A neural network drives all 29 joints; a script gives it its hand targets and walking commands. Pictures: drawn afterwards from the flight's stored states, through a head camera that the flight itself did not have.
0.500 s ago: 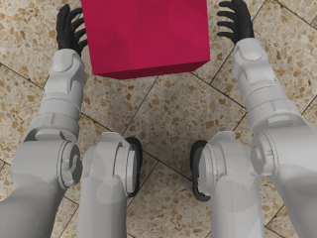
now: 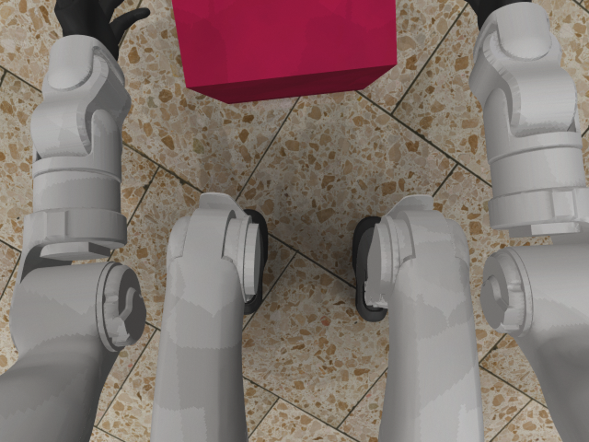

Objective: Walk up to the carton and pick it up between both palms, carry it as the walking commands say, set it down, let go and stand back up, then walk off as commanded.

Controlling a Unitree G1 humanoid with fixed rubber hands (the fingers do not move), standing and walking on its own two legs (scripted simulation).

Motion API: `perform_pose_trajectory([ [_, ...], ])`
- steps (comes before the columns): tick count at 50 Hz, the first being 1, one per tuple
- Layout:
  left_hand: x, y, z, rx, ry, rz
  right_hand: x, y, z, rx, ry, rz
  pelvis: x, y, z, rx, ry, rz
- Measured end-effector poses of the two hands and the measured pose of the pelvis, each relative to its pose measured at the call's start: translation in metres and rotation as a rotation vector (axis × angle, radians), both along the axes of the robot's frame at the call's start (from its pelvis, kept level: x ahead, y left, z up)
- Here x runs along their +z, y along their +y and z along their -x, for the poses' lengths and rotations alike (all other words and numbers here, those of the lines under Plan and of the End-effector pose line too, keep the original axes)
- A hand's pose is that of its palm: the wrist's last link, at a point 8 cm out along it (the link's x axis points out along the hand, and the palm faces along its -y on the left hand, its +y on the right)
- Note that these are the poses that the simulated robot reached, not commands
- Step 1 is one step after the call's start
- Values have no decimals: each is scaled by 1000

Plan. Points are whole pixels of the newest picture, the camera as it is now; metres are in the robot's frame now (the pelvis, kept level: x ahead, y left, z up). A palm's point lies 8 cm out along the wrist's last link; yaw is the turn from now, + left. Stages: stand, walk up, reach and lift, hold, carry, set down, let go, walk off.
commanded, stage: set down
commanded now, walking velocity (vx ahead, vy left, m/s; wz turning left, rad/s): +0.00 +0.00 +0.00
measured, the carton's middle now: (286, 22) +0.56 +0.04 -0.31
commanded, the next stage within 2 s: let go in 0.88 s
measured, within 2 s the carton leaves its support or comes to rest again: neither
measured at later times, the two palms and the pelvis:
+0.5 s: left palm out of the picture +0.51 +0.23 +0.01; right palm out of the picture +0.54 -0.18 +0.01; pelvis +0.00 +0.00 +0.12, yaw +0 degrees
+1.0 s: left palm out of the picture +0.51 +0.23 +0.11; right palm out of the picture +0.54 -0.18 +0.11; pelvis +0.01 +0.00 +0.21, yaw -1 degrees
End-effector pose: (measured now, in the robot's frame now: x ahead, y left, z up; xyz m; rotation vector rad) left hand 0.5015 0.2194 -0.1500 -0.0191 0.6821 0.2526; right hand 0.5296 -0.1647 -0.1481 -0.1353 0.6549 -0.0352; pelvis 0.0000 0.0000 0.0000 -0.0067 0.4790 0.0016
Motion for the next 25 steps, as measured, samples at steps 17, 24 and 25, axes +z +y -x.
perform_pose_trajectory([
  [17,108,3,-8,-12,-17,-29,106,-10,-6,-10,-18,0,80,0,2,-3,-23,-4],
  [24,155,8,-12,-17,-26,-40,150,-12,-8,-11,-17,0,117,-1,1,-6,-39,-7],
  [25,162,8,-13,-19,-28,-41,157,-12,-8,-11,-18,-1,122,-1,1,-6,-40,-7],
])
